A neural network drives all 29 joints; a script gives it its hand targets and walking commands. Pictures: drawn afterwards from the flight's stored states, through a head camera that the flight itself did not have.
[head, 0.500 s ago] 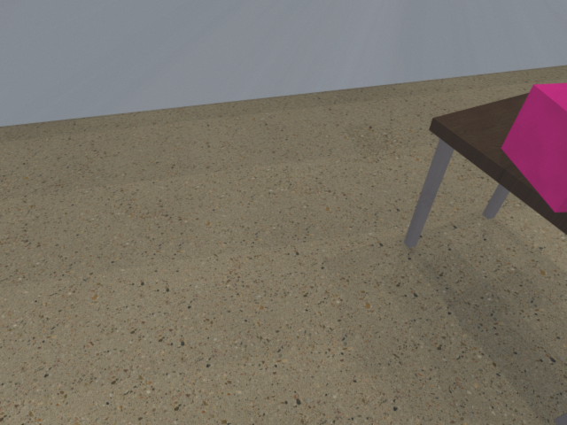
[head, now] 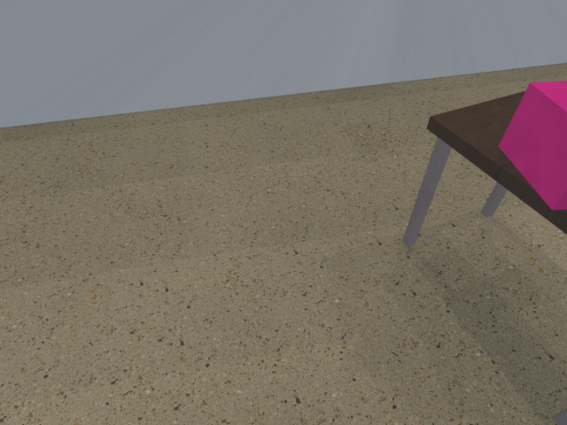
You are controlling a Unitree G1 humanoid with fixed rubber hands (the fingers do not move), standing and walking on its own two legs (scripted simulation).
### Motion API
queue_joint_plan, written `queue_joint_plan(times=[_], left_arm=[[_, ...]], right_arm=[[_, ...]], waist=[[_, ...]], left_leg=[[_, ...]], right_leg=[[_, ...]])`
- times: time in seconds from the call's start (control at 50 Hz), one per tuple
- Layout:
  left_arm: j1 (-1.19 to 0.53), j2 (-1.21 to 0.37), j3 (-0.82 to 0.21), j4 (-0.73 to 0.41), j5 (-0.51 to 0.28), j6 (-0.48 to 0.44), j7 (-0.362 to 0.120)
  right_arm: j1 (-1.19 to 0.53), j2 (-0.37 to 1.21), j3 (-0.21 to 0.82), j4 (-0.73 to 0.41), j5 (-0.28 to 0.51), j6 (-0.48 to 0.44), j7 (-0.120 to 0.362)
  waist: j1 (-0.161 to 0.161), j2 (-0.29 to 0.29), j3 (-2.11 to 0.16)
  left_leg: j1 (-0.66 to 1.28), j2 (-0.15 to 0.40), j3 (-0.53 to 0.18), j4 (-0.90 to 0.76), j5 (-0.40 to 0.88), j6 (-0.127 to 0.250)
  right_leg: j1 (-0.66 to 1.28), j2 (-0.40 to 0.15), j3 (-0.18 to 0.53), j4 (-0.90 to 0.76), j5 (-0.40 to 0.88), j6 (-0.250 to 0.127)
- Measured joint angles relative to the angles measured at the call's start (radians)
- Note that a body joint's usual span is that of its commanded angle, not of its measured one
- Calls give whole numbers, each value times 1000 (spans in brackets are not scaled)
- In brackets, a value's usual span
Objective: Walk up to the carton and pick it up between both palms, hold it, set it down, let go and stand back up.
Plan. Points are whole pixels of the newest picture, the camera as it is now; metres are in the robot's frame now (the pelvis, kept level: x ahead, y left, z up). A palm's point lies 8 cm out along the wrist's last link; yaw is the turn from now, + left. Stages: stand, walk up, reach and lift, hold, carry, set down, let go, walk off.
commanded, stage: stand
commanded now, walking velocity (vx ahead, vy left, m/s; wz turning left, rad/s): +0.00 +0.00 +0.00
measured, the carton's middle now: out of the picture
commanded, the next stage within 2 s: walk up in 0.04 s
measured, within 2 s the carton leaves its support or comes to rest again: neither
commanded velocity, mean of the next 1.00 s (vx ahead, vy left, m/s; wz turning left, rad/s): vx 0.00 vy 0.00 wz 0.00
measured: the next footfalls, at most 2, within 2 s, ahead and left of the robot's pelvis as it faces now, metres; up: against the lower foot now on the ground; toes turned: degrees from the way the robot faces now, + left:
right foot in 0.58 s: +0.14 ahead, -0.26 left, +0.00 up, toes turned -24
left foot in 1.10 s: +0.52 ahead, -0.13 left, +0.00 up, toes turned -37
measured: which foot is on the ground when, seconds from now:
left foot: down 0.00-0.58, up 0.60-1.00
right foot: down 0.00-0.26, up 0.28-0.56, down 0.58-1.00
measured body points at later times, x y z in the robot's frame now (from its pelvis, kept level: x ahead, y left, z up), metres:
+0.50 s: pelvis +0.02 -0.05 -0.01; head +0.02 -0.08 +0.43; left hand +0.18 +0.24 -0.09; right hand +0.01 -0.36 -0.14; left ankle -0.01 +0.11 -0.74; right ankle +0.10 -0.23 -0.71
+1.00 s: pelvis +0.22 -0.15 -0.02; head +0.21 -0.18 +0.43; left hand +0.40 +0.09 -0.10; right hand +0.20 -0.49 -0.10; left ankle +0.42 -0.08 -0.69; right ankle +0.11 -0.25 -0.74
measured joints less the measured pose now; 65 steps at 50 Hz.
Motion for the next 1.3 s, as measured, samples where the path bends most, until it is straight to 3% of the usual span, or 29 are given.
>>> queue_joint_plan(times=[0.24,0.28,0.36,0.4,0.5,0.58,0.62,0.66,0.7,0.72,0.86,0.96,1.04,1.1,1.12,1.16,1.22,1.3], left_arm=[[2,11,15,-17,0,-2,-3],[37,17,45,-93,19,12,-27],[54,78,84,-219,63,46,-69],[34,135,106,-286,77,49,-90],[-12,263,147,-438,56,48,-142],[-7,340,152,-528,35,40,-155],[-11,354,147,-559,26,25,-140],[-7,339,125,-580,14,14,-114],[2,300,84,-586,3,9,-87],[8,281,61,-584,2,6,-75],[100,253,-8,-597,7,-18,-50],[170,263,-3,-592,14,-29,-45],[196,287,7,-577,20,-34,-46],[202,312,24,-572,11,-29,-47],[196,324,32,-568,9,-25,-47],[162,335,52,-548,-1,-9,-44],[108,344,56,-542,-5,11,-37],[46,376,76,-559,0,6,-47]], right_arm=[[-3,-9,-3,-16,-1,3,0],[0,-22,-35,-85,-40,-7,4],[-6,-96,-76,-231,-85,-50,-18],[1,-137,-89,-286,-94,-67,-27],[2,-247,-126,-371,-87,-66,-6],[-5,-311,-141,-432,-67,-42,20],[-22,-339,-141,-458,-58,-25,40],[-59,-353,-138,-482,-39,-5,64],[-87,-365,-128,-516,-20,-9,78],[-94,-367,-121,-532,-14,-18,82],[-72,-325,-49,-604,-23,-21,96],[-54,-324,-52,-631,-30,-2,103],[-48,-340,-70,-640,-27,-7,105],[-35,-349,-76,-651,-32,-20,99],[-34,-342,-77,-651,-37,-29,93],[-30,-328,-67,-657,-48,-41,78],[2,-300,-51,-648,-40,-37,63],[69,-272,-27,-625,-35,-44,57]], waist=[[7,4,7],[16,-3,15],[-11,6,26],[-23,13,34],[-22,33,38],[-13,58,-2],[3,94,-6],[20,107,9],[27,129,31],[29,139,42],[67,94,60],[63,68,43],[58,63,26],[55,44,12],[46,18,14],[30,-21,26],[5,-16,28],[-18,-44,40]], left_leg=[[-11,7,-1,7,-5,-5],[-17,13,40,38,-38,3],[3,40,131,49,-57,1],[23,58,155,51,-74,0],[90,129,227,94,-145,-16],[109,202,256,229,-284,5],[50,239,190,416,-344,38],[-68,170,76,679,-383,42],[-182,109,31,838,-351,37],[-230,94,26,864,-323,32],[-425,96,8,700,-207,-6],[-474,102,-31,581,-81,-16],[-434,103,-49,392,18,-8],[-340,78,-39,273,62,6],[-325,58,-24,281,72,-8],[-325,43,22,367,0,-21],[-264,68,41,362,-55,-11],[-147,81,94,255,-66,-2]], right_leg=[[-13,9,3,10,-8,-9],[-65,21,44,109,-99,-28],[-265,-24,-8,470,-198,-35],[-330,-65,-20,534,-189,-32],[-376,-139,-35,398,-85,-44],[-306,-122,-92,326,-36,-78],[-329,-72,-102,411,-56,-58],[-350,-41,-82,482,-117,-44],[-319,-18,-67,457,-112,-35],[-294,-7,-62,432,-121,-48],[-135,46,18,266,-112,-52],[-46,62,87,216,-154,-35],[25,59,139,204,-214,-5],[60,41,185,251,-296,29],[59,22,204,298,-334,29],[-7,20,230,510,-360,-11],[-154,47,131,790,-305,-35],[-305,16,36,808,-191,-46]])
